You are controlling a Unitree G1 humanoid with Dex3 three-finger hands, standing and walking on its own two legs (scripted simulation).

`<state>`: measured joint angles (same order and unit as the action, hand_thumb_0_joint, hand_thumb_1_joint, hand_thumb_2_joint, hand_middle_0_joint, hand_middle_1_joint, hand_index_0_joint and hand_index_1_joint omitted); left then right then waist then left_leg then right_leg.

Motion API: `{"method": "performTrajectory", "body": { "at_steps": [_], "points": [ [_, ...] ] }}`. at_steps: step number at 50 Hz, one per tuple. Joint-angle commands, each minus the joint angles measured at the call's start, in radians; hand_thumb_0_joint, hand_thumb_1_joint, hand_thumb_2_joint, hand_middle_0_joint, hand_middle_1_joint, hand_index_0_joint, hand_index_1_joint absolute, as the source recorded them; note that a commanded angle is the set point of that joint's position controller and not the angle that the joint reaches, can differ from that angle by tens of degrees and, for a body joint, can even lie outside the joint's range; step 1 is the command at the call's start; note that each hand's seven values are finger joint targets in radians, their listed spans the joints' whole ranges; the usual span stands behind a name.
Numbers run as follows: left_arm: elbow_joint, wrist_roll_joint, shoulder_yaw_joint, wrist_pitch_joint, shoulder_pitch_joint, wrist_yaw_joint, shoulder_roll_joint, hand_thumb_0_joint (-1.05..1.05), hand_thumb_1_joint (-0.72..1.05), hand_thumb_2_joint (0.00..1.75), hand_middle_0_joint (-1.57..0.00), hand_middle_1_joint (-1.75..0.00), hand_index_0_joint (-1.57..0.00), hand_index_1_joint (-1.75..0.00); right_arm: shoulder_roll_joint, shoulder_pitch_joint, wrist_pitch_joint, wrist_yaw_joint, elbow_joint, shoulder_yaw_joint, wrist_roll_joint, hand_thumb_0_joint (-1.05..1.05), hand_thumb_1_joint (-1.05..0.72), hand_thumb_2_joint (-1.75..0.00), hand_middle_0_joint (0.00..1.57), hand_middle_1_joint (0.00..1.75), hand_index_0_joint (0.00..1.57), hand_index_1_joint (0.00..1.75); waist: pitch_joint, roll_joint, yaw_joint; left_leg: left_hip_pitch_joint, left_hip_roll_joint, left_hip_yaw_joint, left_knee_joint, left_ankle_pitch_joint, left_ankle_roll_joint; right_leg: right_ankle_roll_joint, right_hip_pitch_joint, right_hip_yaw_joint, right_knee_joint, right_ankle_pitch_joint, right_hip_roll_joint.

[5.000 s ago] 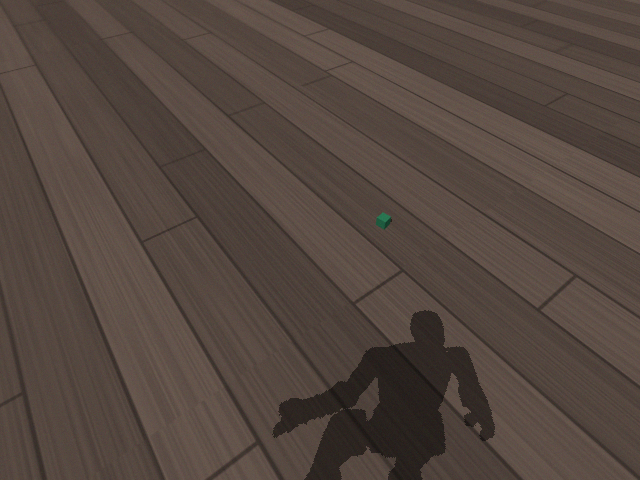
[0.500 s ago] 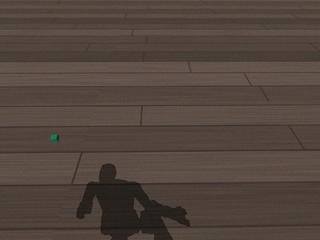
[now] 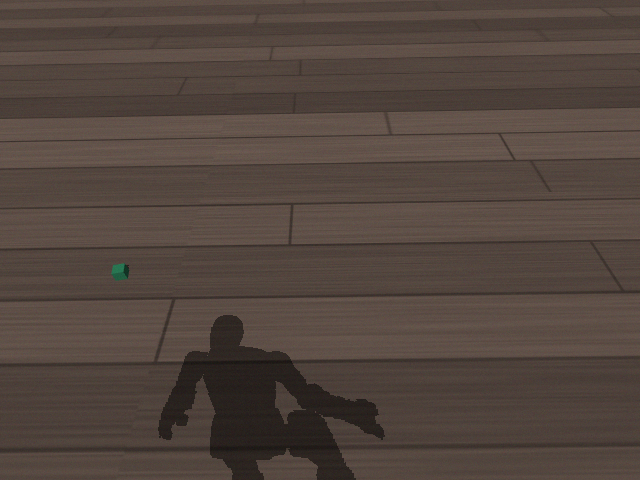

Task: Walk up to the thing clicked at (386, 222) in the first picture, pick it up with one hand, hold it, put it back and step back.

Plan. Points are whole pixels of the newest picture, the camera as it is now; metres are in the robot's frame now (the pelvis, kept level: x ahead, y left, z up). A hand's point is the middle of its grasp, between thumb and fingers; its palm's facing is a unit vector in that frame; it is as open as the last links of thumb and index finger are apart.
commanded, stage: stand
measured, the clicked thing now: (120, 271) +1.02 +0.83 -0.76
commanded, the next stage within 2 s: none
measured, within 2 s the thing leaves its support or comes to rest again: neither
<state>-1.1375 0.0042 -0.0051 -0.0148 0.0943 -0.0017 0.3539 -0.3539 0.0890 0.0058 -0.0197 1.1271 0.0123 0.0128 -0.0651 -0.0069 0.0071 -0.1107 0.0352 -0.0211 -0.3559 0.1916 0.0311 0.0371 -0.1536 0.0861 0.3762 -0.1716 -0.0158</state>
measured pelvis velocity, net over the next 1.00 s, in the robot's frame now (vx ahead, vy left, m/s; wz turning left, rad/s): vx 0.00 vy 0.00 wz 0.01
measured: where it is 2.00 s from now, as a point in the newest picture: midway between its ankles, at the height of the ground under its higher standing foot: outside the picture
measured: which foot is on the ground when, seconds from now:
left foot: down 0.00-1.00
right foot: down 0.00-1.00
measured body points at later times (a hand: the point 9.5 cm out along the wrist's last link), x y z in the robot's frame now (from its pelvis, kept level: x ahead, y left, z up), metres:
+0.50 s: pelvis +0.00 +0.00 +0.00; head +0.01 -0.01 +0.45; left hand +0.08 +0.30 -0.13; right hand +0.08 -0.31 -0.13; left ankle +0.00 +0.14 -0.75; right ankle +0.03 -0.14 -0.75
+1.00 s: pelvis +0.00 +0.00 +0.00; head +0.01 +0.00 +0.45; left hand +0.07 +0.30 -0.13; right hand +0.07 -0.30 -0.13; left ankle +0.00 +0.14 -0.75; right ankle +0.03 -0.14 -0.75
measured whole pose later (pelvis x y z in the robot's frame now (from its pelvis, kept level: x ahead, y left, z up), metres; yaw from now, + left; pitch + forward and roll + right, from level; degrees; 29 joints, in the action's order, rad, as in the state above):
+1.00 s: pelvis +0.00 +0.00 +0.00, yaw +1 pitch -3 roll +0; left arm -1.12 0.01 -0.01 -0.01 0.13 0.00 0.36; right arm -0.36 0.12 0.00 -0.02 1.14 0.01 0.01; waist -0.06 0.00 0.01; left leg -0.11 0.04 -0.01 -0.34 0.19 0.03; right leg 0.03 -0.14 0.07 0.36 -0.17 -0.02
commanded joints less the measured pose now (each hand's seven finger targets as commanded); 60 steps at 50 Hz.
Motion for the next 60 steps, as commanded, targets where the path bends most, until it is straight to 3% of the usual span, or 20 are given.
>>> {"method": "performTrajectory", "body": {
  "at_steps": [1,9,12,14,20,28,32,36,46,50,56,60],
  "points": [
    [0.056,0.003,0.039,-0.021,-0.044,0.010,0.217,0.00,0.90,0.90,-0.20,-0.30,-0.20,-0.30,-0.224,-0.044,0.019,0.017,-0.050,0.042,-0.004,0.00,-0.90,-0.90,0.20,0.30,0.20,0.30,0.085,0.002,0.001,0.026,0.096,0.080,0.071,-0.055,-0.045,-0.048,-0.006,0.065,-0.070,0.122,-0.089],
    [0.060,0.003,0.039,-0.019,-0.045,0.009,0.223,0.00,0.90,0.90,-0.20,-0.30,-0.20,-0.30,-0.211,-0.042,0.018,0.015,-0.046,0.039,-0.005,0.00,-0.90,-0.90,0.20,0.30,0.20,0.30,0.054,0.018,0.000,0.002,0.090,0.084,0.088,-0.008,-0.040,-0.048,-0.024,0.065,-0.088,0.051,-0.086],
    [0.061,0.004,0.041,-0.018,-0.036,0.008,0.218,0.00,0.90,0.90,-0.20,-0.30,-0.20,-0.30,-0.216,-0.045,0.019,0.016,-0.050,0.040,-0.004,0.00,-0.90,-0.90,0.20,0.30,0.20,0.30,0.082,0.001,0.000,0.012,0.095,0.081,0.084,-0.031,-0.043,-0.051,-0.006,0.062,-0.073,0.096,-0.088],
    [0.060,0.003,0.040,-0.019,-0.037,0.008,0.218,0.00,0.90,0.90,-0.20,-0.30,-0.20,-0.30,-0.217,-0.039,0.019,0.015,-0.046,0.040,-0.005,0.00,-0.90,-0.90,0.20,0.30,0.20,0.30,0.073,0.010,0.000,0.010,0.095,0.086,0.086,-0.022,-0.042,-0.051,-0.011,0.060,-0.077,0.068,-0.086],
    [0.065,0.004,0.039,-0.022,-0.026,0.011,0.219,0.00,0.90,0.90,-0.20,-0.30,-0.20,-0.30,-0.218,-0.032,0.018,0.016,-0.046,0.041,-0.007,0.00,-0.90,-0.90,0.20,0.30,0.20,0.30,0.103,0.022,0.004,0.046,0.096,0.082,0.063,-0.107,-0.044,-0.050,0.001,0.053,-0.069,0.158,-0.092],
    [0.065,0.002,0.042,-0.016,-0.027,0.012,0.222,0.00,0.90,0.90,-0.20,-0.30,-0.20,-0.30,-0.216,-0.025,0.015,0.018,-0.044,0.038,-0.007,0.00,-0.90,-0.90,0.20,0.30,0.20,0.30,0.072,0.028,0.002,0.017,0.092,0.079,0.074,-0.058,-0.044,-0.051,0.001,0.056,-0.079,0.119,-0.090],
    [0.070,0.002,0.043,-0.016,-0.024,0.011,0.224,0.00,0.90,0.90,-0.20,-0.30,-0.20,-0.30,-0.215,-0.027,0.016,0.018,-0.048,0.039,-0.007,0.00,-0.90,-0.90,0.20,0.30,0.20,0.30,0.081,0.021,0.003,0.034,0.095,0.081,0.074,-0.087,-0.043,-0.053,-0.001,0.050,-0.070,0.132,-0.088],
    [0.071,0.005,0.040,-0.015,-0.021,0.011,0.216,0.00,0.90,0.90,-0.20,-0.30,-0.20,-0.30,-0.217,-0.025,0.013,0.018,-0.045,0.039,-0.006,0.00,-0.90,-0.90,0.20,0.30,0.20,0.30,0.046,0.021,0.001,0.010,0.090,0.084,0.079,-0.021,-0.042,-0.049,-0.024,0.054,-0.093,0.060,-0.086],
    [0.075,0.006,0.044,-0.015,-0.014,0.008,0.224,0.00,0.90,0.90,-0.20,-0.30,-0.20,-0.30,-0.216,-0.027,0.014,0.016,-0.052,0.041,-0.005,0.00,-0.90,-0.90,0.20,0.30,0.20,0.30,0.055,0.028,-0.002,0.016,0.090,0.088,0.081,-0.011,-0.047,-0.052,-0.029,0.053,-0.096,0.025,-0.085],
    [0.080,0.004,0.045,-0.016,-0.018,0.009,0.227,0.00,0.90,0.90,-0.20,-0.30,-0.20,-0.30,-0.217,-0.014,0.014,0.016,-0.050,0.041,-0.005,0.00,-0.90,-0.90,0.20,0.30,0.20,0.30,0.078,0.019,0.004,0.026,0.090,0.082,0.069,-0.042,-0.047,-0.055,-0.009,0.061,-0.087,0.081,-0.094],
    [0.079,0.003,0.041,-0.012,-0.010,0.009,0.221,0.00,0.90,0.90,-0.20,-0.30,-0.20,-0.30,-0.213,-0.013,0.014,0.017,-0.050,0.038,-0.006,0.00,-0.90,-0.90,0.20,0.30,0.20,0.30,0.057,0.012,0.000,-0.006,0.089,0.092,0.084,-0.017,-0.046,-0.052,-0.011,0.047,-0.085,0.036,-0.085],
    [0.080,0.006,0.040,-0.015,-0.010,0.010,0.222,0.00,0.90,0.90,-0.20,-0.30,-0.20,-0.30,-0.215,-0.011,0.015,0.018,-0.051,0.039,-0.006,0.00,-0.90,-0.90,0.20,0.30,0.20,0.30,0.077,0.020,0.003,0.015,0.091,0.090,0.069,-0.074,-0.047,-0.052,0.000,0.045,-0.075,0.105,-0.091]
  ]
}}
